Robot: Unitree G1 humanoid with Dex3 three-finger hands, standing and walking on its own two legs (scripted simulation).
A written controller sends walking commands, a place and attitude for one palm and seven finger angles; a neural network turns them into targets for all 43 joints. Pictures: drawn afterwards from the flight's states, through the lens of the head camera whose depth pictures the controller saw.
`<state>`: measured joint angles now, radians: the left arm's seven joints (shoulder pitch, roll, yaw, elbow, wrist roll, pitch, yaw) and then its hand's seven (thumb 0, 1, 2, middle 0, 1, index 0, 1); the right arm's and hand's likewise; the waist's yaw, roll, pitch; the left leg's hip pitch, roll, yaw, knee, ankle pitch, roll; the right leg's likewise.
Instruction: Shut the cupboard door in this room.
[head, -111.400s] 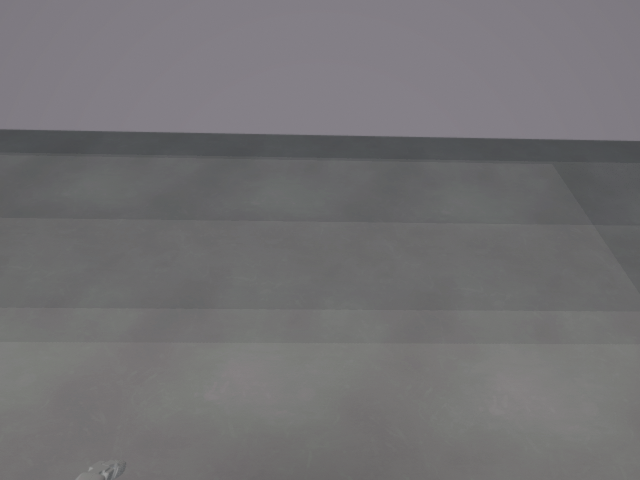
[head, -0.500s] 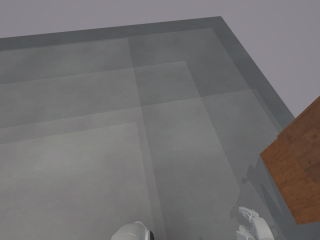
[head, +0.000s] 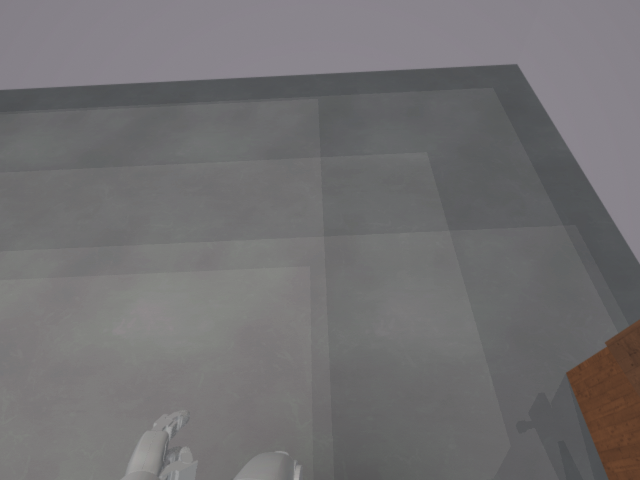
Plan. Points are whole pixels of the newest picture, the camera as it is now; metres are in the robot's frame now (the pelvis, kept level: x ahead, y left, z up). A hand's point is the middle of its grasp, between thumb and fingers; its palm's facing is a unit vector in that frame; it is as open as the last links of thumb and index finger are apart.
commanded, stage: walk to a spot facing it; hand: left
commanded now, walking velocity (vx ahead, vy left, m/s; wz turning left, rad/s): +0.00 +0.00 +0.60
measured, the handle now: out of the picture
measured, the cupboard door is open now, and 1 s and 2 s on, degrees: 9 9 9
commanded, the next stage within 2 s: turn to face it in 0.18 s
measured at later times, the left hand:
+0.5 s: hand out of the picture +0.00 +0.24 -0.17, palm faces +0.25 -0.93 -0.27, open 7.4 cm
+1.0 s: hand (162, 479) +0.15 +0.23 -0.16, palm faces -0.07 -0.97 -0.24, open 7.4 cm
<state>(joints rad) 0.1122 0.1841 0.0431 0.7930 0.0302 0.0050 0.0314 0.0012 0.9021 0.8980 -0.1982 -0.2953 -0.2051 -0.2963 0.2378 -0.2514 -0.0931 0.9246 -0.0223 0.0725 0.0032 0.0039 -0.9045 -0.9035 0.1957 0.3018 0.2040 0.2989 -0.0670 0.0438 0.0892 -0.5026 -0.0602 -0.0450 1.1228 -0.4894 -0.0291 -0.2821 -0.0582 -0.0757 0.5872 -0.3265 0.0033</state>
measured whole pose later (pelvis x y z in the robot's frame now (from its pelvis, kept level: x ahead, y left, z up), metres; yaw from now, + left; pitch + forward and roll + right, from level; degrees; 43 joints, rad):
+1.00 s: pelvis +0.03 +0.03 +0.01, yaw -6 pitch +0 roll -1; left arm 0.14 0.25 0.10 0.91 0.02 0.08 -0.02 0.01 0.91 0.90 -0.19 -0.29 -0.20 -0.30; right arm 0.25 -0.21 -0.04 0.95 -0.04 0.02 -0.05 0.00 -0.90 -0.90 0.20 0.30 0.21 0.30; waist -0.01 0.00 0.11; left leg -0.17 0.09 0.15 0.51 -0.33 0.00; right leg -0.41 0.00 -0.05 0.87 -0.44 0.03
